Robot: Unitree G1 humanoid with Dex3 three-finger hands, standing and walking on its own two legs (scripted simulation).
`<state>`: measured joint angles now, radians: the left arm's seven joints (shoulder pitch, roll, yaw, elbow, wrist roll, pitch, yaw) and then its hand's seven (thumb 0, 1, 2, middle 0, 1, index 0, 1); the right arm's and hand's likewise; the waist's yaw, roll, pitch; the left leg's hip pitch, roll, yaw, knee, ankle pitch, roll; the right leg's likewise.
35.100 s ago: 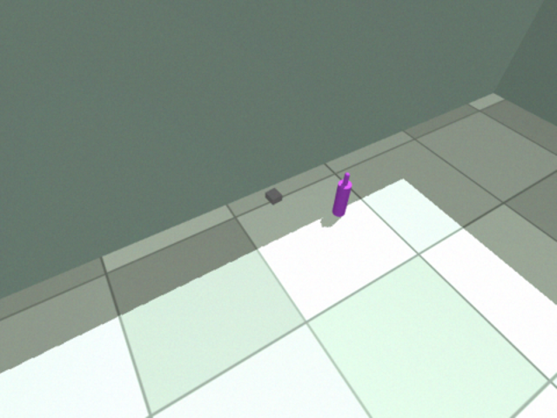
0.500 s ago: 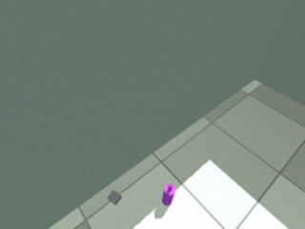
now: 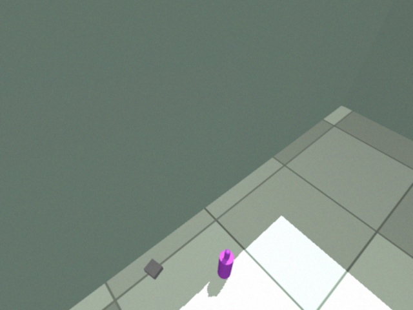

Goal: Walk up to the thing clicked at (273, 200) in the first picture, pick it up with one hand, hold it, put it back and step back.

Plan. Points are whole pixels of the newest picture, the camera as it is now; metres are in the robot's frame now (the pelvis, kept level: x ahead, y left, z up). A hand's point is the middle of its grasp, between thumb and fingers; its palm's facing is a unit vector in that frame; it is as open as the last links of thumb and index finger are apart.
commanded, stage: stand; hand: left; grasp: from above
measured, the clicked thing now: (153, 269) +0.44 +0.26 -0.76
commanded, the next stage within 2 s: step back in 1.38 s
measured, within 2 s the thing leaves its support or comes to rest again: neither
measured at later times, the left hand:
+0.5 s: hand out of the picture +0.08 +0.24 -0.16, palm faces +0.00 -0.94 -0.33, open 7.4 cm
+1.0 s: hand out of the picture +0.08 +0.24 -0.16, palm faces -0.01 -0.94 -0.34, open 7.4 cm
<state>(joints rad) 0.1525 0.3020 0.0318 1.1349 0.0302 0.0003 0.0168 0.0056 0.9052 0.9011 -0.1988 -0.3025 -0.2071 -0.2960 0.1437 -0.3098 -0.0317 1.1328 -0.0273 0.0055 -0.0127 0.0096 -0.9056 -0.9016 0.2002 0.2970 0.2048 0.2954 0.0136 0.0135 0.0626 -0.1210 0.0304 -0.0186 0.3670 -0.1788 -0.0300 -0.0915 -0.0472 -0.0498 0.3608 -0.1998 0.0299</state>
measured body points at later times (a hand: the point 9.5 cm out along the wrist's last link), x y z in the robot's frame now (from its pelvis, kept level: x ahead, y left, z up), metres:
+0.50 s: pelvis +0.01 +0.00 +0.00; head +0.01 -0.01 +0.45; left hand +0.08 +0.29 -0.13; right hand +0.07 -0.30 -0.14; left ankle +0.02 +0.14 -0.75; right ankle +0.00 -0.14 -0.75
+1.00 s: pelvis +0.01 -0.01 +0.00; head +0.01 -0.01 +0.45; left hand +0.08 +0.29 -0.13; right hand +0.07 -0.30 -0.14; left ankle +0.02 +0.14 -0.75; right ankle +0.00 -0.14 -0.75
